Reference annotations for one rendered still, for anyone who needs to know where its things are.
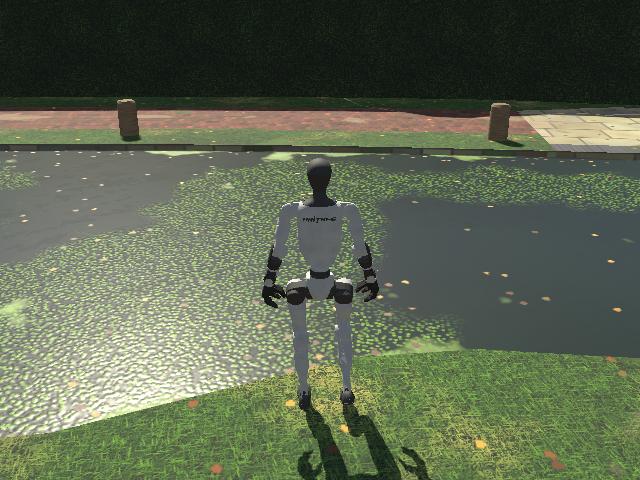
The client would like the left robot forearm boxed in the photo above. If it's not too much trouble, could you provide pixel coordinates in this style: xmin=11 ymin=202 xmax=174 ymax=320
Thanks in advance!
xmin=263 ymin=243 xmax=282 ymax=287

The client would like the robot left hand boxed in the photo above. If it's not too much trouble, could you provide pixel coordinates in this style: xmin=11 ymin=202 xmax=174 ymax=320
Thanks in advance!
xmin=262 ymin=284 xmax=286 ymax=308

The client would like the left robot upper arm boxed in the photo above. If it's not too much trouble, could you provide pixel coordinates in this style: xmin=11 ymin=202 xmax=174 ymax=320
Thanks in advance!
xmin=272 ymin=202 xmax=299 ymax=258

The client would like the right robot forearm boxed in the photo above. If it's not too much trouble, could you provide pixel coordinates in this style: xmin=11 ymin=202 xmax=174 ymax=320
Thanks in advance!
xmin=357 ymin=242 xmax=377 ymax=283

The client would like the left robot thigh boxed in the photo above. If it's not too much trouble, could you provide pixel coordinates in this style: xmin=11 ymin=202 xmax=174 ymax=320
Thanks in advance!
xmin=286 ymin=279 xmax=310 ymax=349

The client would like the robot right hand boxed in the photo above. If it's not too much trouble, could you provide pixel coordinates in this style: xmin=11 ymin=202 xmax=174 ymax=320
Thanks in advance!
xmin=355 ymin=280 xmax=379 ymax=302

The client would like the robot head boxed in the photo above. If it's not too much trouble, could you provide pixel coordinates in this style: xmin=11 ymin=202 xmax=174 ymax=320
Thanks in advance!
xmin=302 ymin=158 xmax=337 ymax=207

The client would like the right robot upper arm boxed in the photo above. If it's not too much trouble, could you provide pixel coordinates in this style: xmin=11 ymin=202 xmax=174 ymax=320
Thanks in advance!
xmin=340 ymin=201 xmax=368 ymax=257

